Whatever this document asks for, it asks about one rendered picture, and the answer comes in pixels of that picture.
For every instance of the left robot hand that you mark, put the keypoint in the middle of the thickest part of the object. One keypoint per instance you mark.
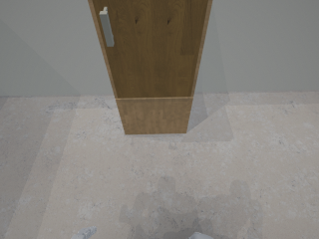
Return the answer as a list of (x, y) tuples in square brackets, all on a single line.
[(85, 233)]

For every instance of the cupboard door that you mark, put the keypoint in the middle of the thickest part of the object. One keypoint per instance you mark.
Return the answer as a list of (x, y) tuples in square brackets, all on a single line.
[(156, 45)]

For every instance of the handle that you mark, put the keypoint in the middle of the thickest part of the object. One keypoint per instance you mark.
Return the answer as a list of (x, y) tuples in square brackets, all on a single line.
[(105, 20)]

